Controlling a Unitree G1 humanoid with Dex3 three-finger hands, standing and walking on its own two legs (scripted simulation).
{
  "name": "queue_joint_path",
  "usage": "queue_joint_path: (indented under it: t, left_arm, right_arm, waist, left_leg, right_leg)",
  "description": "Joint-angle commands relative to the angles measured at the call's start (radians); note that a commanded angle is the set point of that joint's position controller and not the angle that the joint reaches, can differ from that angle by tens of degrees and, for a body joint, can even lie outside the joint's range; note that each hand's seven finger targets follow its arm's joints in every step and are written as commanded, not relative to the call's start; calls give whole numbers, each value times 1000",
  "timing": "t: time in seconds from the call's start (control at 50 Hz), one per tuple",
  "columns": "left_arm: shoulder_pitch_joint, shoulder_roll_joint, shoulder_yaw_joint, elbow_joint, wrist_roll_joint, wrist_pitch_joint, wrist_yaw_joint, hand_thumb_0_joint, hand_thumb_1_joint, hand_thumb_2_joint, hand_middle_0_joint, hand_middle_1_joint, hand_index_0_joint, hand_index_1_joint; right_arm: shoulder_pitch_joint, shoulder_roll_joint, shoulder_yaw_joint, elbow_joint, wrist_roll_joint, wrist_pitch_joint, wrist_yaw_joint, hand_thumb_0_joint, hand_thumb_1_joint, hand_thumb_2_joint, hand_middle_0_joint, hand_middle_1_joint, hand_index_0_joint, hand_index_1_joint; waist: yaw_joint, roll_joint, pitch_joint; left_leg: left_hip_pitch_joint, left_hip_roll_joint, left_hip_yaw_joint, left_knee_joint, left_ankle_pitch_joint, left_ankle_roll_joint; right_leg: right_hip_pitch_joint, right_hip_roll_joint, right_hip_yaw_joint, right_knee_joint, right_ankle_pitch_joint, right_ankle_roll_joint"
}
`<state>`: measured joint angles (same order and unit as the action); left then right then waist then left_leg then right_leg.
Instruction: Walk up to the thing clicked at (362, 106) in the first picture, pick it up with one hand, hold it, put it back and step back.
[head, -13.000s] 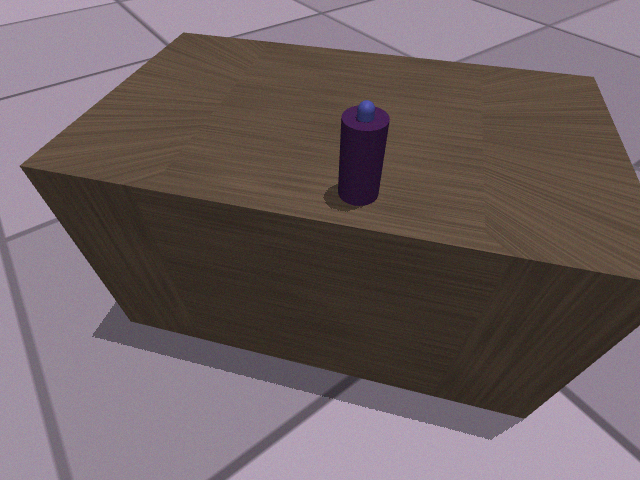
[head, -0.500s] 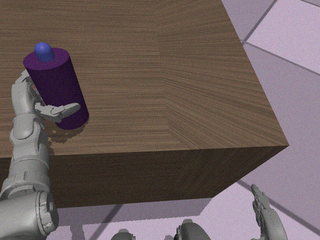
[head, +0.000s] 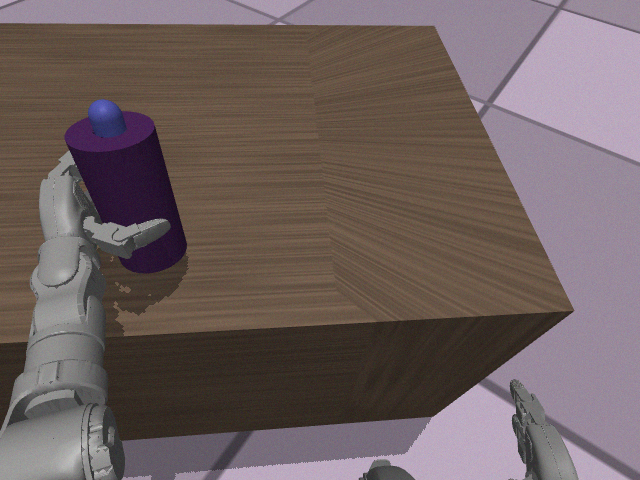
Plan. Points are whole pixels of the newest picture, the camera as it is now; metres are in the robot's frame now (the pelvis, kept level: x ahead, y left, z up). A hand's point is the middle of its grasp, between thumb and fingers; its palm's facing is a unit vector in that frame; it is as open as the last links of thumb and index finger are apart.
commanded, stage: settle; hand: left
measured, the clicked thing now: (131, 187) +0.45 +0.21 +0.12
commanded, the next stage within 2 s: lift in 0.46 s
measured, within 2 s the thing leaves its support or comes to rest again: neither
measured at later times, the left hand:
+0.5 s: hand (120, 192) +0.43 +0.22 +0.13, palm faces +0.22 -0.98 +0.01, open 12.2 cm
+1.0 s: hand (106, 171) +0.41 +0.21 +0.18, palm faces +0.22 -0.97 +0.01, open 12.2 cm
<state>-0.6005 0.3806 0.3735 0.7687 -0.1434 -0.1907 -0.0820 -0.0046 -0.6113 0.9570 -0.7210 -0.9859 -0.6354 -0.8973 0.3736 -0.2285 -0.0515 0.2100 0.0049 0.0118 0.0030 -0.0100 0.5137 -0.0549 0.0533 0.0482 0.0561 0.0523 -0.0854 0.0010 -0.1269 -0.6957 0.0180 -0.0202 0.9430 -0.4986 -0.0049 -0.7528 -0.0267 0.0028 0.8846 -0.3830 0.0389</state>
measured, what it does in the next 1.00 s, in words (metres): stands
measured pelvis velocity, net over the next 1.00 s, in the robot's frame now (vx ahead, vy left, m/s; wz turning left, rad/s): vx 0.00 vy -0.01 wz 0.00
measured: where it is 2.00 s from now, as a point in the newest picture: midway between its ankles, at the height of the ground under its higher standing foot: outside the picture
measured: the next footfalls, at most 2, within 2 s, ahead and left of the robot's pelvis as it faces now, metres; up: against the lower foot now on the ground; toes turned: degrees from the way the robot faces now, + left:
none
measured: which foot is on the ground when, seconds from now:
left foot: down 0.00-1.00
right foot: down 0.00-1.00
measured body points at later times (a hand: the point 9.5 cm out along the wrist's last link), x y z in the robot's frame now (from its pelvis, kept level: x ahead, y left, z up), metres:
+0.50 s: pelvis -0.01 -0.01 +0.01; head +0.04 -0.01 +0.46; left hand +0.41 +0.27 +0.13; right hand +0.14 -0.27 -0.05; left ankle -0.03 +0.12 -0.69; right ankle +0.02 -0.15 -0.69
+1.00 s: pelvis +0.00 -0.01 +0.02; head +0.01 -0.01 +0.47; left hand +0.39 +0.26 +0.18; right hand +0.15 -0.28 -0.02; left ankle -0.03 +0.12 -0.69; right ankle +0.02 -0.15 -0.69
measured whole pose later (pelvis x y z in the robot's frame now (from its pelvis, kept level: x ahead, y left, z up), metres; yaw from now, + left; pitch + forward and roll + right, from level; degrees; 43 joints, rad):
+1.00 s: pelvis +0.00 -0.01 +0.02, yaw +0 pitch +7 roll -1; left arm -0.52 0.32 0.31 0.51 -0.16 0.02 -0.02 0.00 -0.61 0.98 -0.69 -1.03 -0.60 -0.95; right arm 0.35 -0.23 -0.10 0.35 0.05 -0.07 -0.07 -0.01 0.54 -0.05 0.05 0.05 0.05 0.05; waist -0.04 0.02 -0.12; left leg -0.46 0.02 -0.01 0.77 -0.42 -0.01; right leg -0.53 -0.03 0.00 0.73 -0.33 0.03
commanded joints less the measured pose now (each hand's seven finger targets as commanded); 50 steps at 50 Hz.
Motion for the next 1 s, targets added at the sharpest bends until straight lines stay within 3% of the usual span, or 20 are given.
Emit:
queue_joint_path:
  t: [0.0, 0.1, 0.24, 0.26, 0.3, 0.42, 0.44, 0.48, 0.5, 0.52, 0.66, 0.68, 0.7, 0.72, 0.76, 0.78, 0.82, 0.84, 0.94, 0.98]
  left_arm:
    - [-400, 208, 16, -213, -19, -49, -6, 0, -39, 1208, -1273, -1342, -1279, -1362]
    - [-411, 257, 49, -229, -28, -42, -9, 0, -15, 1235, -1273, -1363, -1282, -1381]
    - [-413, 257, 46, -225, -34, -31, -14, 0, -25, 1255, -1291, -1390, -1304, -1406]
    - [-424, 232, 12, -227, -35, -28, -15, 0, -28, 1261, -1293, -1392, -1304, -1409]
    - [-439, 282, 51, -252, -35, -27, -5, 0, 16, 1264, -1291, -1386, -1302, -1403]
    - [-455, 279, 35, -243, -32, -20, -5, 0, 17, 1304, -1324, -1428, -1336, -1446]
    - [-470, 237, 5, -239, -32, -22, -10, 0, 8, 1292, -1326, -1423, -1338, -1440]
    - [-447, 276, 41, -207, -38, -11, -9, 0, 4, 1312, -1343, -1450, -1357, -1466]
    - [-451, 239, 5, -204, -38, -9, -12, 0, 8, 1303, -1345, -1445, -1360, -1460]
    - [-464, 286, 38, -230, -38, -11, -10, 0, 4, 1314, -1347, -1457, -1364, -1471]
    - [-455, 219, -19, -281, -38, 14, 15, 0, 57, 1276, -1325, -1441, -1356, -1439]
    - [-438, 265, 32, -297, -42, 17, 23, 0, 44, 1280, -1332, -1446, -1362, -1445]
    - [-437, 255, 17, -307, -40, 25, 29, 0, 12, 1268, -1334, -1448, -1366, -1446]
    - [-449, 205, -22, -336, -41, 29, 29, 0, 8, 1263, -1322, -1436, -1351, -1437]
    - [-410, 209, -11, -350, -41, 46, 39, 0, -7, 1266, -1338, -1446, -1366, -1448]
    - [-411, 190, -27, -378, -38, 52, 40, 0, -14, 1281, -1343, -1454, -1369, -1458]
    - [-395, 217, 3, -418, -44, 76, 52, 0, -33, 1274, -1348, -1457, -1376, -1460]
    - [-414, 191, -19, -442, -44, 88, 55, 0, -37, 1272, -1341, -1457, -1371, -1457]
    - [-364, 178, -24, -556, -32, 156, 75, 0, -38, 1252, -1318, -1432, -1347, -1434]
    - [-331, 141, -40, -603, -38, 192, 73, 0, -44, 1254, -1319, -1436, -1349, -1437]
  right_arm:
    - [-17, -123, -56, -136, 8, -49, -11, 0, 533, -54, 49, 50, 49, 50]
    - [-15, -147, -78, -130, 14, -57, -23, 0, 541, -53, 49, 50, 49, 50]
    - [-16, -128, -59, -90, 21, -68, -39, 0, 542, -52, 49, 50, 49, 50]
    - [-2, -132, -72, -28, 21, -65, -41, 0, 540, -52, 49, 50, 49, 50]
    - [-76, -140, -67, -58, 24, -78, -44, 0, 545, -51, 49, 50, 49, 50]
    - [-60, -153, -77, -25, 25, -86, -59, 0, 545, -51, 49, 50, 49, 50]
    - [-85, -105, -42, -21, 26, -87, -55, 0, 545, -51, 49, 50, 49, 50]
    - [-70, -150, -79, -21, 30, -95, -64, 0, 543, -51, 49, 50, 49, 50]
    - [-62, -121, -61, 26, 31, -93, -60, 0, 547, -50, 49, 50, 49, 50]
    - [-76, -137, -64, -23, 31, -98, -62, 0, 548, -50, 49, 50, 49, 50]
    - [-84, -166, -105, -14, 37, -115, -74, 0, 551, -48, 49, 50, 49, 50]
    - [-98, -172, -97, -52, 38, -121, -79, 0, 549, -49, 48, 50, 49, 50]
    - [-89, -182, -120, -17, 40, -122, -82, 0, 542, -50, 48, 50, 49, 50]
    - [-78, -146, -89, -23, 39, -123, -78, 0, 543, -50, 48, 50, 49, 50]
    - [-93, -162, -105, -37, 44, -129, -83, 0, 539, -51, 48, 50, 48, 50]
    - [-67, -121, -71, -24, 44, -127, -79, 0, 542, -50, 48, 50, 49, 50]
    - [-88, -171, -111, -48, 45, -135, -87, 0, 543, -49, 48, 49, 48, 49]
    - [-53, -130, -84, -5, 43, -134, -83, 0, 544, -48, 48, 49, 49, 49]
    - [-97, -164, -117, -58, 45, -146, -85, 0, 549, -47, 48, 49, 48, 49]
    - [-66, -127, -88, -42, 47, -153, -82, 0, 550, -46, 48, 49, 48, 49]
  waist:
    - [11, 79, -369]
    - [6, 45, -371]
    - [12, 32, -374]
    - [10, 43, -338]
    - [30, 49, -339]
    - [17, 49, -355]
    - [23, 54, -332]
    - [10, 17, -347]
    - [17, 26, -295]
    - [14, 30, -340]
    - [23, 39, -335]
    - [32, 28, -360]
    - [35, 55, -334]
    - [32, 66, -319]
    - [40, 51, -335]
    - [43, 70, -331]
    - [43, 53, -343]
    - [48, 87, -324]
    - [55, 51, -312]
    - [59, 67, -277]
  left_leg:
    - [191, 3, 6, -133, 518, -13]
    - [171, -10, 23, -152, 440, -1]
    - [190, -19, 35, -166, 419, 6]
    - [180, -22, 36, -171, 390, 8]
    - [186, -23, 36, -181, 369, 8]
    - [221, -18, 32, -195, 404, 4]
    - [214, -22, 35, -198, 377, 6]
    - [214, -21, 35, -206, 370, 12]
    - [192, -26, 40, -211, 324, 15]
    - [207, -27, 43, -210, 335, 17]
    - [255, -22, 35, -245, 308, 10]
    - [272, -19, 33, -244, 347, 8]
    - [283, -14, 29, -252, 375, -1]
    - [288, -15, 26, -253, 375, -3]
    - [315, -11, 22, -256, 412, -6]
    - [306, -11, 26, -259, 415, -8]
    - [325, -9, 24, -261, 446, -7]
    - [323, -11, 27, -262, 464, -11]
    - [335, -12, 29, -293, 412, -5]
    - [355, -12, 30, -301, 422, -9]
  right_leg:
    - [251, 24, -34, -66, 364, -55]
    - [308, 17, -23, -90, 360, -48]
    - [345, 12, -16, -116, 368, -41]
    - [326, 13, -15, -126, 348, -40]
    - [331, 11, -15, -138, 318, -41]
    - [342, 12, -18, -143, 340, -44]
    - [339, 12, -19, -153, 317, -42]
    - [358, 12, -17, -160, 324, -39]
    - [337, 11, -15, -174, 286, -37]
    - [357, 9, -12, -178, 299, -35]
    - [349, 19, -26, -197, 251, -41]
    - [374, 19, -29, -192, 281, -40]
    - [358, 22, -34, -186, 292, -47]
    - [351, 24, -36, -188, 289, -47]
    - [367, 25, -39, -188, 312, -48]
    - [377, 23, -37, -190, 314, -50]
    - [401, 24, -39, -195, 339, -48]
    - [400, 22, -39, -194, 352, -50]
    - [444, 22, -44, -222, 320, -44]
    - [427, 25, -50, -229, 318, -44]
